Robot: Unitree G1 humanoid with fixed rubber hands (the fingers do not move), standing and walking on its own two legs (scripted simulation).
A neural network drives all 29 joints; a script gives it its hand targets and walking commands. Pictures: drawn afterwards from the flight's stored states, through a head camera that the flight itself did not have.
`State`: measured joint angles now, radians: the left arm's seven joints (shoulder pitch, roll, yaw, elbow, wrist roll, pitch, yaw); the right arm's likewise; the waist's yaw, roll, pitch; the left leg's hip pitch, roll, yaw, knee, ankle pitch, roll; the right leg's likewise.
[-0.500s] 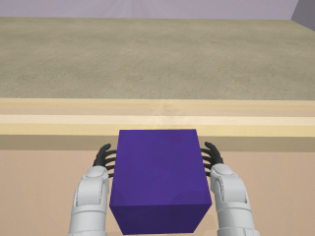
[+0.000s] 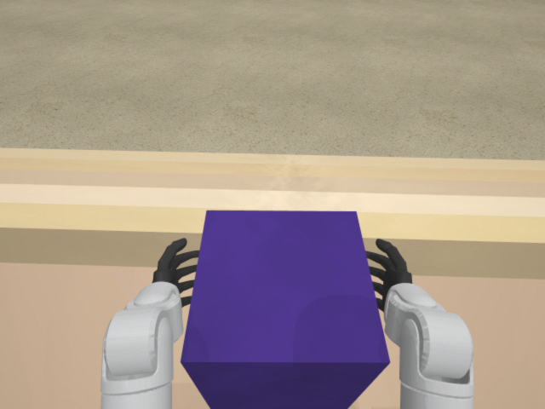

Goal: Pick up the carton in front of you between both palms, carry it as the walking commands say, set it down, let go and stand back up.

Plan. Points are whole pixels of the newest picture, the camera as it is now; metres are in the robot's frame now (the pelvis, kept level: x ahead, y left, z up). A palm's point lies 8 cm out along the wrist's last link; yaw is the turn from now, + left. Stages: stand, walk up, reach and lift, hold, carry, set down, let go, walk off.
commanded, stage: carry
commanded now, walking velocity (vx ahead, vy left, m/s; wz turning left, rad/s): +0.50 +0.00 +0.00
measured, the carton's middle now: (280, 316) +0.27 -0.01 +0.01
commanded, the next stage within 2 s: none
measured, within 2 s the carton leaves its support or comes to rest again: neither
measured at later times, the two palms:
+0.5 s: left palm (188, 151) +0.60 +0.16 +0.08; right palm (338, 157) +0.56 -0.14 +0.08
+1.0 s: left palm (217, 61) +0.99 +0.13 +0.09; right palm (322, 58) +1.01 -0.17 +0.09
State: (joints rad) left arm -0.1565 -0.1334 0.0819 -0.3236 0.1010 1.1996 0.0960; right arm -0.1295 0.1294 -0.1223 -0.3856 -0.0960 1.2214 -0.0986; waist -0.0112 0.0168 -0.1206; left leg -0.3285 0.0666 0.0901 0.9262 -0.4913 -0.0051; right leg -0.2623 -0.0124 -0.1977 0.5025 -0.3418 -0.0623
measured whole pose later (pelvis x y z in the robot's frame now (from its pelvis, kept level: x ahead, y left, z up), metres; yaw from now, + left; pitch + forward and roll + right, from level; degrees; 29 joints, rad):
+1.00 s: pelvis +0.62 -0.03 +0.00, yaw -1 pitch +4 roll +2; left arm -0.73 0.01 0.22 0.14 0.02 1.19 0.15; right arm -0.76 0.00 -0.23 0.13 -0.07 1.22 -0.13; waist 0.06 -0.01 0.10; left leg -0.57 0.02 -0.01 1.14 -0.37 0.06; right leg -0.40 0.03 -0.17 0.53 -0.23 -0.14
